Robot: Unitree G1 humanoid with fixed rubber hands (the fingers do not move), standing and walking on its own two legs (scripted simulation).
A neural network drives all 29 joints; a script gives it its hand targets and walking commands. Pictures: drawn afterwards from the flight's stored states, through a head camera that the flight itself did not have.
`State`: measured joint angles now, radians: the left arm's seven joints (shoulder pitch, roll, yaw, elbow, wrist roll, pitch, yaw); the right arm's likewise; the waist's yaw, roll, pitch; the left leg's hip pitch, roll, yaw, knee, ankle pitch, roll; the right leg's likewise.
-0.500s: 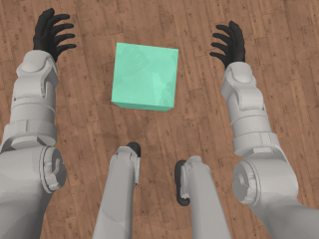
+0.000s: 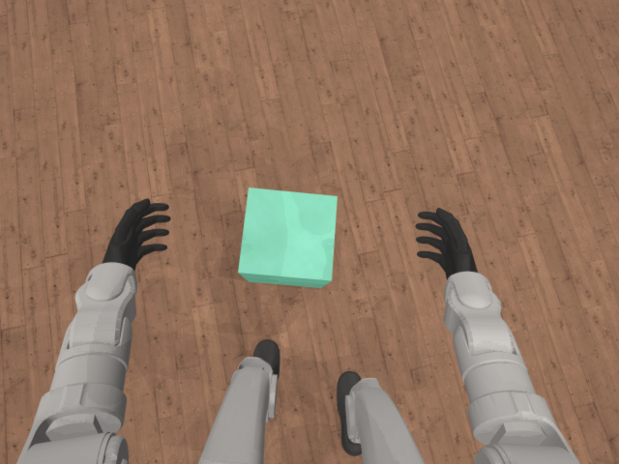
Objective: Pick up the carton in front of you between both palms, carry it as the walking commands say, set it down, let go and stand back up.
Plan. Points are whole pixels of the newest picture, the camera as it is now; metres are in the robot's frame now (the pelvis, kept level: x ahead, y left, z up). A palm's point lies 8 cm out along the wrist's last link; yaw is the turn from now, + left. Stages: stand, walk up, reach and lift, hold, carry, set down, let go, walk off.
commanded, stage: let go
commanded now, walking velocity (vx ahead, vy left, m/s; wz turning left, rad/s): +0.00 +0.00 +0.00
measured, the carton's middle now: (288, 243) +0.47 +0.05 -0.58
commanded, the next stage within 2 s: stand in 0.90 s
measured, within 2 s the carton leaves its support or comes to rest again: neither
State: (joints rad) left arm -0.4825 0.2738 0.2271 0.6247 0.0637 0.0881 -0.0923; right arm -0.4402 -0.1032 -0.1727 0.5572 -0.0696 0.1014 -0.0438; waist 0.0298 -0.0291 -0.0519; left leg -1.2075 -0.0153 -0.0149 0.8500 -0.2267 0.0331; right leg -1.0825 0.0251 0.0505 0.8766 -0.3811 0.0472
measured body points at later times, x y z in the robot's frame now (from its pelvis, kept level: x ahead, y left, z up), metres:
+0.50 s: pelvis +0.05 -0.03 +0.07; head +0.10 -0.03 +0.51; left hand +0.21 +0.21 -0.01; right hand +0.23 -0.26 -0.01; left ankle +0.07 +0.09 -0.67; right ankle +0.00 -0.15 -0.67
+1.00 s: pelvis +0.06 -0.03 +0.06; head +0.07 -0.02 +0.51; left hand +0.21 +0.24 -0.02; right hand +0.23 -0.28 -0.02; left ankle +0.07 +0.09 -0.67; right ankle +0.00 -0.15 -0.67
